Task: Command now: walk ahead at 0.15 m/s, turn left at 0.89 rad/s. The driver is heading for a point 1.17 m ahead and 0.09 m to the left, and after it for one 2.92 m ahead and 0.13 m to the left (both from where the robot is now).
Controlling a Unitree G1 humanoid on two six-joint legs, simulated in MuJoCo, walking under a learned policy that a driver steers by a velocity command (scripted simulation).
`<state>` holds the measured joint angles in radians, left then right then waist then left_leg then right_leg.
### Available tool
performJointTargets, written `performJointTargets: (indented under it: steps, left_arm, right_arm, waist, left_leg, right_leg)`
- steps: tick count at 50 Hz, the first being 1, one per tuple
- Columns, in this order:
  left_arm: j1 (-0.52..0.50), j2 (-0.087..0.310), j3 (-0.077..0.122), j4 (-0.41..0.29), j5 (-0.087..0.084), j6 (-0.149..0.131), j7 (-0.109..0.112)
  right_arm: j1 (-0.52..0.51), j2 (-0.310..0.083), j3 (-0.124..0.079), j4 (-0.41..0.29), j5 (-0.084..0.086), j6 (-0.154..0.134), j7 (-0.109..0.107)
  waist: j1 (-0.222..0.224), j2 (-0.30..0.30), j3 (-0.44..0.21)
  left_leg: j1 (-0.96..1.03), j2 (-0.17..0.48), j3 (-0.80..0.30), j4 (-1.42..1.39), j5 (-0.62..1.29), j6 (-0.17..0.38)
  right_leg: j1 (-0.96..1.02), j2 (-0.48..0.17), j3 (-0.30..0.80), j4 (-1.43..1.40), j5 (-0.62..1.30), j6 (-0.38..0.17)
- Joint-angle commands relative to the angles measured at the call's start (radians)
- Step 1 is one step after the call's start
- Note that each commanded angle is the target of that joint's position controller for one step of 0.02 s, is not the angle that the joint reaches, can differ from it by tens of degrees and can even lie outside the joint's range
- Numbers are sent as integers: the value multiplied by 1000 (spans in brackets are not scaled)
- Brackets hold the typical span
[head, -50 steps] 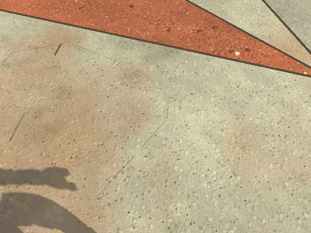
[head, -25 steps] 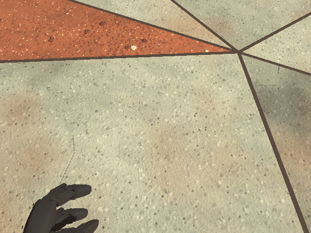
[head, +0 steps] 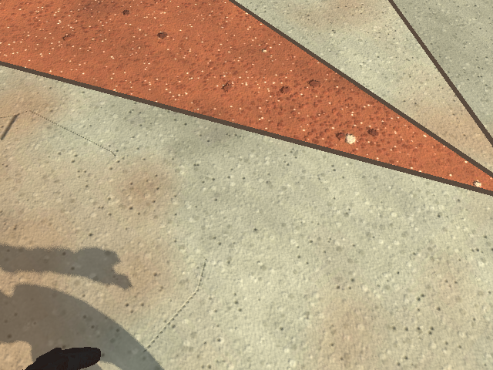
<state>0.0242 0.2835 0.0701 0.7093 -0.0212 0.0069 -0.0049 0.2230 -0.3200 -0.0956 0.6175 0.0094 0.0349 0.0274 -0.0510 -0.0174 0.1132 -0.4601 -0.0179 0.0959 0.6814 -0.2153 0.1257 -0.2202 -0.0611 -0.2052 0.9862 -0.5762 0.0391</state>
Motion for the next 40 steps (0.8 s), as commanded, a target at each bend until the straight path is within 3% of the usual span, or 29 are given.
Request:
performJointTargets:
  steps: [1,2,3,4,6,9,13,16,19,20,21,22,23,24,25,26,28,29,32,34,36,39,40]
  left_arm:
    - [25,142,28,-118,7,-47,-13]
    - [-20,138,27,-124,4,-63,-14]
    - [-49,144,33,-119,9,-71,-14]
    - [-63,144,36,-115,11,-75,-16]
    - [-79,118,34,-101,13,-89,-26]
    - [-96,65,24,-88,15,-96,-24]
    - [-91,56,20,-99,0,-101,-21]
    - [-69,72,21,-97,-2,-120,-22]
    - [78,92,35,-53,-2,-143,-22]
    - [214,116,45,-21,7,-152,-20]
    - [366,177,54,-1,30,-155,-21]
    - [353,273,74,4,50,-156,-40]
    - [325,200,60,-5,23,-154,-41]
    - [352,151,45,6,15,-148,-33]
    - [377,127,34,10,19,-143,-30]
    - [389,110,25,27,22,-139,-28]
    - [411,54,-1,55,22,-139,-24]
    - [427,44,-7,67,20,-139,-22]
    - [466,55,-19,97,15,-133,-9]
    - [513,52,-31,123,7,-126,-2]
    - [566,54,-42,152,0,-114,5]
    - [572,93,-42,175,-11,-97,20]
    - [567,112,-39,182,-10,-95,23]
  right_arm:
    - [136,-254,-71,-78,-6,-65,6]
    - [114,-203,-60,-72,36,-72,1]
    - [76,-159,-43,-77,53,-72,-7]
    - [49,-147,-35,-88,43,-73,-22]
    - [53,-159,-39,-101,18,-72,-47]
    - [90,-170,-41,-86,21,-60,-66]
    - [64,-149,-28,-95,24,-44,-64]
    - [83,-113,-11,-89,25,-44,-52]
    - [66,-53,17,-91,17,-54,-38]
    - [46,2,36,-99,13,-61,-35]
    - [24,85,65,-117,-2,-77,-36]
    - [89,44,56,-165,70,-97,-38]
    - [35,-48,40,-131,70,-102,-43]
    - [-21,-70,34,-124,45,-107,-42]
    - [-34,-47,40,-113,19,-112,-41]
    - [-61,-25,44,-122,11,-118,-36]
    - [-83,-2,49,-126,22,-120,-24]
    - [-100,7,52,-130,24,-121,-21]
    - [-190,24,64,-156,13,-127,-13]
    - [-297,49,78,-188,5,-139,1]
    - [-385,69,85,-216,11,-155,23]
    - [-412,43,72,-222,18,-174,46]
    - [-388,16,60,-218,19,-177,45]
  waist:
    - [10,128,-387]
    - [23,32,-277]
    - [43,-9,-201]
    - [55,6,-170]
    - [43,33,-168]
    - [21,73,-168]
    - [11,194,-128]
    - [-8,217,-143]
    - [62,187,-148]
    - [120,118,-178]
    - [162,-70,-210]
    - [85,-315,-118]
    - [110,-163,-11]
    - [128,-70,14]
    - [128,-16,-20]
    - [121,-28,-10]
    - [106,-98,-5]
    - [107,-102,0]
    - [125,-73,23]
    - [160,-70,36]
    - [186,-72,55]
    - [151,-101,46]
    - [120,-123,12]
  left_leg:
    - [597,335,-821,-405,134,312]
    - [521,295,-782,-455,-255,248]
    - [420,267,-744,-485,-434,201]
    - [349,228,-706,-499,-465,173]
    - [309,162,-627,-495,-370,144]
    - [267,112,-579,-470,-318,127]
    - [161,73,-553,-421,-314,91]
    - [156,98,-579,-362,-314,79]
    - [87,83,-561,-240,-375,47]
    - [-27,32,-498,-45,-388,9]
    - [-172,-67,-352,368,-385,-45]
    - [-491,-64,-314,525,-337,-44]
    - [-580,1,-316,624,-233,-50]
    - [-593,13,-307,643,-133,-47]
    - [-545,28,-293,629,-86,-43]
    - [-531,42,-287,591,-49,-44]
    - [-490,70,-251,535,7,-52]
    - [-498,78,-228,512,38,-59]
    - [-523,102,-161,383,146,-92]
    - [-440,99,-97,235,222,-107]
    - [-344,69,-68,96,268,-116]
    - [-172,15,-69,-85,257,-110]
    - [-65,-10,-69,-118,242,-102]
  right_leg:
    - [-466,120,367,437,-50,-6]
    - [-506,75,370,328,43,-38]
    - [-493,42,366,201,111,-54]
    - [-435,37,367,107,167,-57]
    - [-348,66,340,-48,239,-35]
    - [-285,110,315,-214,293,6]
    - [-194,131,291,-345,338,43]
    - [-112,108,279,-409,397,36]
    - [79,82,245,-515,394,-20]
    - [240,-2,348,-539,319,-52]
    - [339,-175,616,-615,99,-113]
    - [361,-338,1118,-802,-341,-252]
    - [330,-338,1094,-816,-379,-268]
    - [313,-287,924,-773,-223,-241]
    - [293,-225,799,-762,-117,-219]
    - [268,-186,719,-770,-40,-211]
    - [219,-141,609,-798,64,-196]
    - [211,-134,578,-810,124,-202]
    - [204,-134,498,-852,325,-216]
    - [169,-122,439,-885,471,-214]
    - [162,-126,420,-912,570,-223]
    - [205,-145,390,-877,751,-214]
    - [218,-153,379,-825,953,-203]
